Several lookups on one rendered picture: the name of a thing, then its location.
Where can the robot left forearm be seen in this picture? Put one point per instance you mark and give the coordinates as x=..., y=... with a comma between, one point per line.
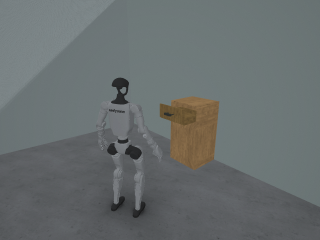
x=101, y=132

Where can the robot right shin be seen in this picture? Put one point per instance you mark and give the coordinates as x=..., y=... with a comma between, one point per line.
x=139, y=190

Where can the robot left foot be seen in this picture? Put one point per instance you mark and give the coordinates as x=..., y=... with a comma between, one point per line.
x=115, y=206

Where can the drawer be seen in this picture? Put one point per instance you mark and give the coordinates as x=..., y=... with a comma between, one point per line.
x=181, y=115

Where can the cabinet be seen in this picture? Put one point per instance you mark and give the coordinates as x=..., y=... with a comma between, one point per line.
x=194, y=144

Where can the left robot hand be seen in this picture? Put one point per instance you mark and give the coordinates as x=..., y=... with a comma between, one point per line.
x=100, y=142

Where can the robot right forearm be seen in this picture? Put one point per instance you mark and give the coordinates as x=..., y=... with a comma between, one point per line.
x=151, y=142

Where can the robot left upper arm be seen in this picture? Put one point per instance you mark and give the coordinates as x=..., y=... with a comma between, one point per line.
x=102, y=114

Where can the robot right upper arm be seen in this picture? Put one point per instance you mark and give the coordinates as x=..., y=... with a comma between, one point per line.
x=137, y=110

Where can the handle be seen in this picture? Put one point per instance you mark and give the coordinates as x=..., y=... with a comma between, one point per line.
x=167, y=114

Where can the right robot hand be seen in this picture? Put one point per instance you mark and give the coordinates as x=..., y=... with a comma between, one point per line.
x=158, y=153

